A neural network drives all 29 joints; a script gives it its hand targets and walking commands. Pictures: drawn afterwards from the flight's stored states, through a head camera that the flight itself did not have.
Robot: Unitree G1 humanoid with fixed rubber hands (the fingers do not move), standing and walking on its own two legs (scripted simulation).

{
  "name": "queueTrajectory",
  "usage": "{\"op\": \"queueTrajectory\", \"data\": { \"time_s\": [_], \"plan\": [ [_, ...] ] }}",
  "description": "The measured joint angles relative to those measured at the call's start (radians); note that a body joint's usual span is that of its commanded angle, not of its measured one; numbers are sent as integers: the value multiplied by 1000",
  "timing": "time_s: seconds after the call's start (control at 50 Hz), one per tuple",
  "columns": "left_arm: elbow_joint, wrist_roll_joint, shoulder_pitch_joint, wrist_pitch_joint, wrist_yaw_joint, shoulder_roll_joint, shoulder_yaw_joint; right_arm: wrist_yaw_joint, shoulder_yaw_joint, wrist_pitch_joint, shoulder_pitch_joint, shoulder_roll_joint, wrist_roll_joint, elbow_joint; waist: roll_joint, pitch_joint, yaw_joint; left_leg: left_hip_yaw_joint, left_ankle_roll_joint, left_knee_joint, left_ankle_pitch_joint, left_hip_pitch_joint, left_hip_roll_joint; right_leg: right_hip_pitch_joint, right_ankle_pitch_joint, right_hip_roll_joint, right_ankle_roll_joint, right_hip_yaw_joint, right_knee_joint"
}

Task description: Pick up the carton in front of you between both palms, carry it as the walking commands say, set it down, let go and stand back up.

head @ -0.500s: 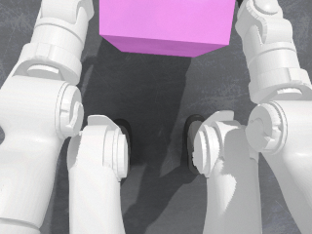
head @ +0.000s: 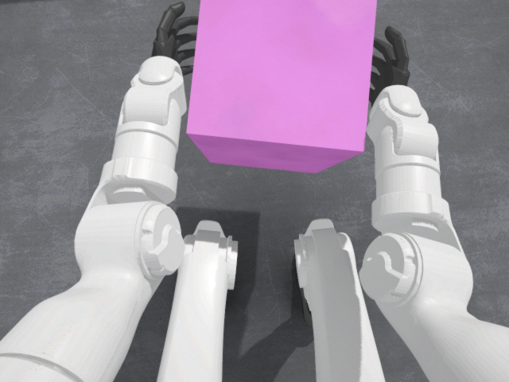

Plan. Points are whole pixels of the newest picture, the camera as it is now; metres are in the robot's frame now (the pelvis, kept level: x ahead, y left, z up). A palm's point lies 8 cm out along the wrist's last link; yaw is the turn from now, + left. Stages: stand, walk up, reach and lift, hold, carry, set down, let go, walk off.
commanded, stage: reach and lift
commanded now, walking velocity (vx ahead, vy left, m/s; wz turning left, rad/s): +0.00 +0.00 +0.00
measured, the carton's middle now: (273, 96) +0.52 -0.01 -0.13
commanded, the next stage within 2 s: none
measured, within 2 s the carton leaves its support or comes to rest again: neither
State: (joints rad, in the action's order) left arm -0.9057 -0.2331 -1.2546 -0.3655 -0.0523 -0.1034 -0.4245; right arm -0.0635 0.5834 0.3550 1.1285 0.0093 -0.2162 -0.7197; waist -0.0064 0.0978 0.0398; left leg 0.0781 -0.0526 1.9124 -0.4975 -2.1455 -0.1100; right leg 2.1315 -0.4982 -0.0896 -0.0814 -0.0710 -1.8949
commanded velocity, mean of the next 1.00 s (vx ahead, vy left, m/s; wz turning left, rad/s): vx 0.00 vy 0.00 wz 0.00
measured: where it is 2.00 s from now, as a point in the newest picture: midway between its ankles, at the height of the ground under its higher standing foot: (261, 300)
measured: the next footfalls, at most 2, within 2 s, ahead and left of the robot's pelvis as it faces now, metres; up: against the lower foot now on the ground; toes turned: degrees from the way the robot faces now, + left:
none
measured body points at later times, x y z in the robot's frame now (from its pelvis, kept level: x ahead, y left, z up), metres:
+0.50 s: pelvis +0.03 +0.00 +0.12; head +0.24 +0.00 +0.52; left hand +0.51 +0.14 +0.08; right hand +0.49 -0.16 +0.08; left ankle +0.12 +0.12 -0.41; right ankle +0.13 -0.14 -0.41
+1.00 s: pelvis +0.08 -0.01 +0.26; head +0.17 -0.01 +0.70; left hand +0.45 +0.14 +0.23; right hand +0.44 -0.16 +0.23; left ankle +0.12 +0.12 -0.41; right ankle +0.12 -0.14 -0.41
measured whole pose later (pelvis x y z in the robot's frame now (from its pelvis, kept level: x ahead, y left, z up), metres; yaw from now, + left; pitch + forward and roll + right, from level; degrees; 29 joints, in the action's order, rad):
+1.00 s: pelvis +0.08 -0.01 +0.26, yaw +0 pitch +21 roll +0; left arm -0.59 -0.23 -0.49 -0.35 -0.03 0.12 -0.36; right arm -0.03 0.38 0.34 0.46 0.15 -0.22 -0.53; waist -0.01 0.19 0.01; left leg 0.13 -0.03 0.96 -0.38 -0.94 -0.08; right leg 0.94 -0.38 -0.08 -0.03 -0.13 -0.96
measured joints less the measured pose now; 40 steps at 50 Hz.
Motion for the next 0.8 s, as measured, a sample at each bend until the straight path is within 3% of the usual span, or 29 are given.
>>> {"op": "queueTrajectory", "data": {
  "time_s": [0.14,0.36,0.8],
  "plan": [
    [57,-54,49,-15,22,38,-45,18,5,19,-34,22,-45,39,-2,39,-7,6,-2,-122,27,84,-2,-79,32,-15,-2,-14,120],
    [197,1,233,-29,23,84,6,11,-73,34,-189,56,0,141,0,94,-17,16,-3,-269,20,259,0,-247,27,-16,10,-24,263],
    [251,0,591,16,22,182,27,27,-148,-13,-511,117,-9,138,2,130,-22,35,18,-705,59,877,17,-861,65,-2,38,-52,691]
  ]
}}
